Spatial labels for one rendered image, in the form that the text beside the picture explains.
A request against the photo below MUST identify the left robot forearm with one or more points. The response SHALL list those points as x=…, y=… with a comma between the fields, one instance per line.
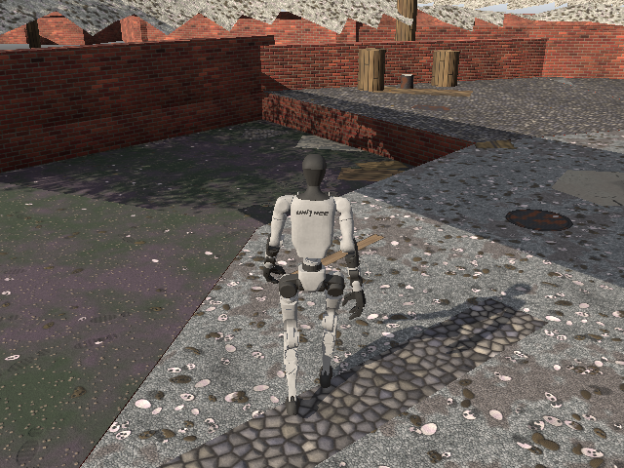
x=270, y=254

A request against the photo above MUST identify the left robot foot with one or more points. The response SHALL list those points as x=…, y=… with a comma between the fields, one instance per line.
x=292, y=406

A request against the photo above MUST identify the humanoid robot head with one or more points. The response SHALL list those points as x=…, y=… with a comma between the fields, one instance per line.
x=314, y=169

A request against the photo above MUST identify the robot left upper arm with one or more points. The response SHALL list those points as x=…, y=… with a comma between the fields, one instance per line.
x=283, y=205

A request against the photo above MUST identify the left robot hand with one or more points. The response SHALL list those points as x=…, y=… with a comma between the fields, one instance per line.
x=277, y=270

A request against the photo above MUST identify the right robot hand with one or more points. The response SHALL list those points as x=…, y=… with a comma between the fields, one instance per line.
x=361, y=301

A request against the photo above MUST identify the robot right upper arm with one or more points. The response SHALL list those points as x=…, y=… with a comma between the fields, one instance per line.
x=343, y=206

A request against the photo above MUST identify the right robot forearm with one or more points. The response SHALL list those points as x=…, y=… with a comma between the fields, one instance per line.
x=354, y=270

